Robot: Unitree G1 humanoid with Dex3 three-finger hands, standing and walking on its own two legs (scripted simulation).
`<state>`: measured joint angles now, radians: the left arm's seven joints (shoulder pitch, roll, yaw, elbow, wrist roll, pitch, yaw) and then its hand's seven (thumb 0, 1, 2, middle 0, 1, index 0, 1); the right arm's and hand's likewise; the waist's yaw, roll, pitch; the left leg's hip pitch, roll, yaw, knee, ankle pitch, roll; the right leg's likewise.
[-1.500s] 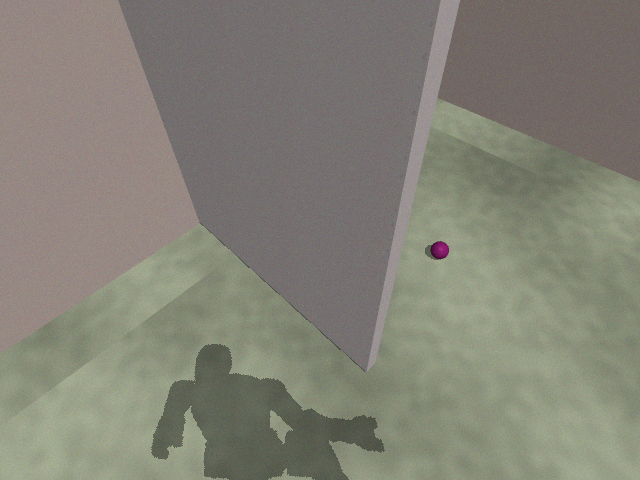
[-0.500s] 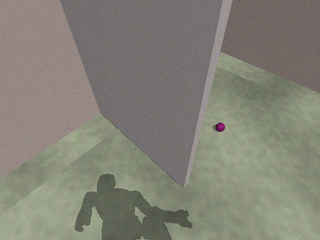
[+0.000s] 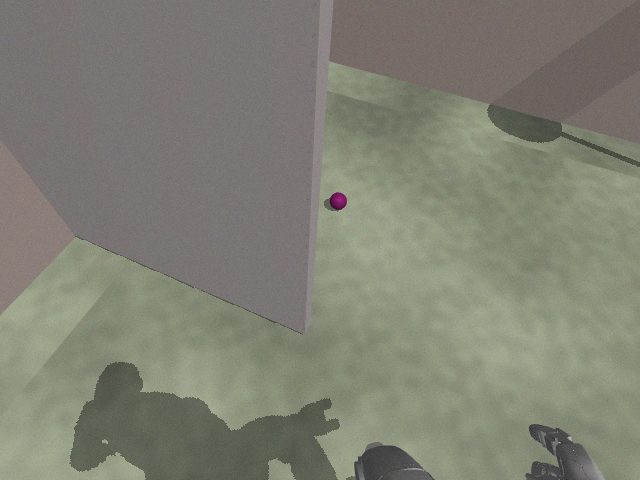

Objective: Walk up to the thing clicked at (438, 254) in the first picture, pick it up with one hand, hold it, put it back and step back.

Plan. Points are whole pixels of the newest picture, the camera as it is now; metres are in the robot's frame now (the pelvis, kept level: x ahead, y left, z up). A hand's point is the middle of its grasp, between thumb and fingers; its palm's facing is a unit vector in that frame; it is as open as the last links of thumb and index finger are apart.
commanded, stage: walk up
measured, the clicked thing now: (338, 201) +1.17 -0.11 -0.74
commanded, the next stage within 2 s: none
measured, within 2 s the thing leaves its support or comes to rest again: neither
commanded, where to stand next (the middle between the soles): +0.07 -0.06 m, yaw -103 degrees
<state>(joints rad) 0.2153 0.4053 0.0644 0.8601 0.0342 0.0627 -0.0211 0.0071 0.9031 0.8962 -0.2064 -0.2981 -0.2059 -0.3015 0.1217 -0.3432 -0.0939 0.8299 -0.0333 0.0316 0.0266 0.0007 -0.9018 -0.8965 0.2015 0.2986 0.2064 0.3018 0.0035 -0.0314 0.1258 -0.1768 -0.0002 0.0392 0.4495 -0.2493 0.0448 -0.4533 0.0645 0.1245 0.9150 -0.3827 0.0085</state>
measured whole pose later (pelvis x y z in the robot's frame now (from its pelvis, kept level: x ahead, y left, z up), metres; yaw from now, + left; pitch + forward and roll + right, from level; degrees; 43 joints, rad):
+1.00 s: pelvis +0.07 +0.02 -0.01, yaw -60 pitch -1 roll -2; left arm 0.26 0.44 0.06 0.69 0.02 0.07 -0.07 0.01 0.90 0.90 -0.21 -0.30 -0.21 -0.30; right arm 0.25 -0.44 -0.07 0.67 -0.04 -0.01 0.03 0.00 -0.90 -0.90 0.20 0.30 0.21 0.30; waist -0.03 0.00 0.14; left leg -0.31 0.17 0.23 0.62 -0.28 0.00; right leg -0.38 -0.04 0.01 0.82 -0.42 0.03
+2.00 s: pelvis +0.05 +0.03 -0.04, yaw -95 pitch -1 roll +0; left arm 0.28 0.38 0.02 0.77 0.02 -0.03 0.02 0.01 0.90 0.90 -0.21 -0.30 -0.21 -0.30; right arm 0.22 -0.42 -0.05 0.80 -0.01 0.02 0.01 0.00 -0.90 -0.90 0.20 0.30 0.21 0.30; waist 0.00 0.05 0.11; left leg -0.44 0.05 -0.01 0.94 -0.48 0.02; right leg -0.42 0.08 0.14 0.80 -0.35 -0.01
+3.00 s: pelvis +0.08 +0.02 +0.00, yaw -105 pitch -3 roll +0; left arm 0.08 0.35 -0.01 1.11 0.00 -0.03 0.00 0.01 0.90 0.90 -0.21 -0.30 -0.21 -0.30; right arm 0.10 -0.37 -0.01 1.10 0.00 -0.01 0.01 0.00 -0.90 -0.90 0.20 0.30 0.21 0.30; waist -0.02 0.01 0.06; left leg -0.15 0.04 0.08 0.46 -0.25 -0.02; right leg -0.20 0.03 0.12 0.48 -0.23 0.01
